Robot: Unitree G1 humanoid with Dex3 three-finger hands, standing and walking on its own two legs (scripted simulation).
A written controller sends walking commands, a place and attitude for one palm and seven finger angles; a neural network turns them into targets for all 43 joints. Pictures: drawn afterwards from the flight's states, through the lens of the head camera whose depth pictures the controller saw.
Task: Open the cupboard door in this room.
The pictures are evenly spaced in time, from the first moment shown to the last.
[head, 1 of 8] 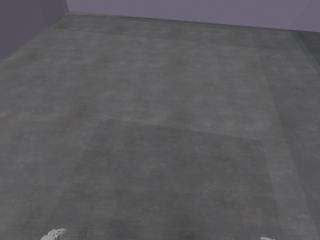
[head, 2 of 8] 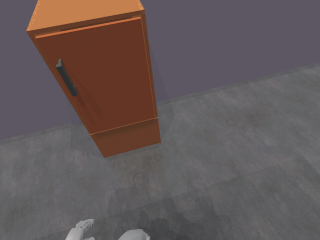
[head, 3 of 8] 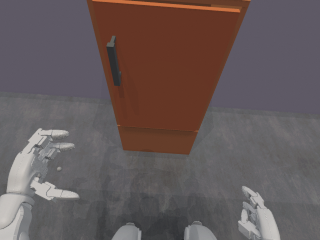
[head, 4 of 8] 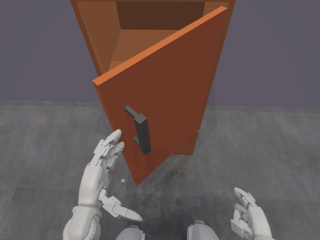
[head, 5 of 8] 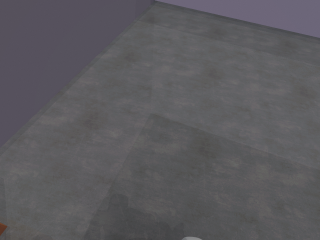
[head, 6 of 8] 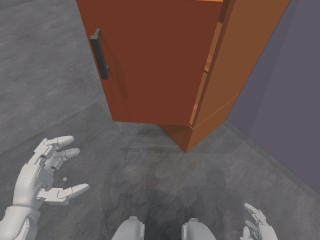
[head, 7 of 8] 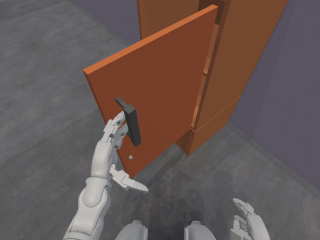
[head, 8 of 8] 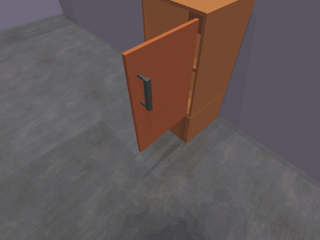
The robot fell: no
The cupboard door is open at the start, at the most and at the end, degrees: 0 92 92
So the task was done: yes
